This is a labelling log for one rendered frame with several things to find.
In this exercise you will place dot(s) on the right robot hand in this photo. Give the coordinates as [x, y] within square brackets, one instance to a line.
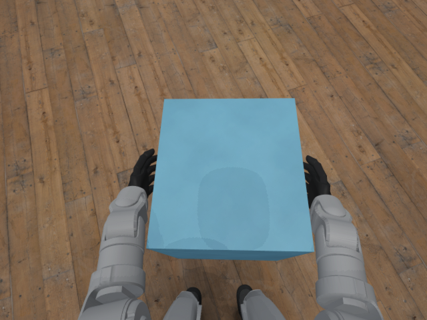
[317, 179]

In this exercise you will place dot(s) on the left robot hand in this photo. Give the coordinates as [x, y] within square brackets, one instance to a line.
[141, 172]

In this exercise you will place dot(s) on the left robot upper arm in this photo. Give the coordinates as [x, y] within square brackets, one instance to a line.
[126, 309]

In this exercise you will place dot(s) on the carton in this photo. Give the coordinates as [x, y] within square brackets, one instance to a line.
[229, 181]

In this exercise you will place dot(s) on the left robot foot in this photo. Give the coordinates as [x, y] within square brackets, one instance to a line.
[196, 293]

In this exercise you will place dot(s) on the robot left shin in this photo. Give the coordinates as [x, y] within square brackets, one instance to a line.
[187, 294]

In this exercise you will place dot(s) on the robot left forearm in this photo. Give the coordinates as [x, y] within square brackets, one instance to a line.
[120, 273]

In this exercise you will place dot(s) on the robot right forearm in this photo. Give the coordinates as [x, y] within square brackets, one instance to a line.
[342, 282]

